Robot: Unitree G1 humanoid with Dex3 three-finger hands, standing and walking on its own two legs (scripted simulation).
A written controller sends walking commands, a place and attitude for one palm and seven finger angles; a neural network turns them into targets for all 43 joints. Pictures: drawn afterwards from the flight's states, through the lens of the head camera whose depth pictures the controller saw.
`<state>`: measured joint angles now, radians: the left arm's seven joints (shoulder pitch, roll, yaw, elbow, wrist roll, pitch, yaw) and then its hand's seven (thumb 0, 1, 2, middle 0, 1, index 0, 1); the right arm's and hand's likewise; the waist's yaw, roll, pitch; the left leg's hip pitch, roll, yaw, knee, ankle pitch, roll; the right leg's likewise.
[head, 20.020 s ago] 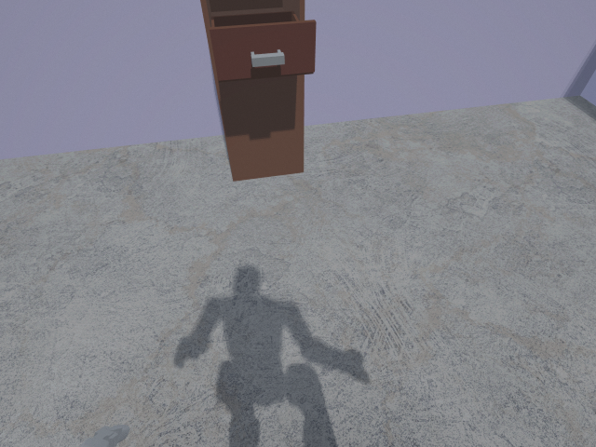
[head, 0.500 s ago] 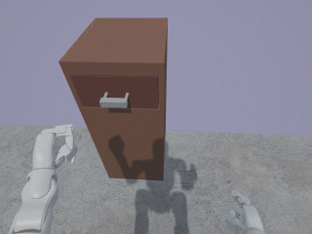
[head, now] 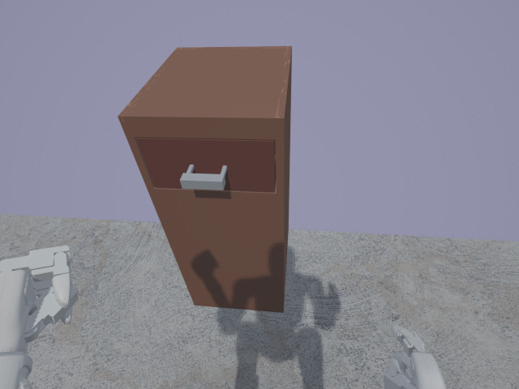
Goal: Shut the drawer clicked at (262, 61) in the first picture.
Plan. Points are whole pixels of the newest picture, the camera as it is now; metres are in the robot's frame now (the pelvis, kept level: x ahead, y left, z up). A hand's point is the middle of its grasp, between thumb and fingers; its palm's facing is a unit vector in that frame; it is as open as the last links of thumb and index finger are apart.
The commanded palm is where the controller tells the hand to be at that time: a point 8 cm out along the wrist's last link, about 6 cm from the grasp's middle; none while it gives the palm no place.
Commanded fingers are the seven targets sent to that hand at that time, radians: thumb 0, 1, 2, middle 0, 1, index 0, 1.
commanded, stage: draw the hand back to the body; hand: left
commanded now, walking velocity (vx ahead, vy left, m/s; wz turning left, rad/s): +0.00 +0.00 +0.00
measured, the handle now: (205, 175) +0.58 +0.22 -0.01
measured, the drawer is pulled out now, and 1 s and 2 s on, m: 0.00 0.00 0.00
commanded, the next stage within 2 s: step back with the hand held close in 0.06 s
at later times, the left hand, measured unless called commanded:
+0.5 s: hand (80, 293) +0.18 +0.25 +0.14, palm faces +0.24 -0.85 -0.48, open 3.2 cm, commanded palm +0.12 +0.30 +0.17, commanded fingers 0.00 0.90 0.90 -1.40 -1.60 -1.40 -1.60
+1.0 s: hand out of the picture +0.07 +0.26 +0.16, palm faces +0.40 -0.82 -0.41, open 3.2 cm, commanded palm +0.01 +0.31 +0.17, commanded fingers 0.00 0.90 0.90 -1.40 -1.60 -1.40 -1.60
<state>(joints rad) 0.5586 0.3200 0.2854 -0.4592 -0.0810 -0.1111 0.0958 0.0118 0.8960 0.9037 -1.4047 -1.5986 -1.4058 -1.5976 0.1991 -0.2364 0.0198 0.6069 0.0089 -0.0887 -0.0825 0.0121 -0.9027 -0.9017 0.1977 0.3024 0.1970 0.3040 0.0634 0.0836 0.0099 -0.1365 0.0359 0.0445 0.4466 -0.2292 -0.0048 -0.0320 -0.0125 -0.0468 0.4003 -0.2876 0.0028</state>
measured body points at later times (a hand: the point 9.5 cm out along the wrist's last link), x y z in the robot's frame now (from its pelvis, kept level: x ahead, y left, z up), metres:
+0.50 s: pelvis -0.02 +0.02 +0.00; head +0.01 +0.01 +0.45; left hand +0.16 +0.29 +0.16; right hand +0.16 -0.23 -0.08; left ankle +0.01 +0.12 -0.74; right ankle -0.04 -0.12 -0.74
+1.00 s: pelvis -0.12 +0.03 -0.02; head -0.11 +0.03 +0.43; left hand +0.04 +0.30 +0.18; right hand +0.06 -0.21 -0.10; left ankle -0.05 +0.12 -0.74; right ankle -0.04 -0.12 -0.74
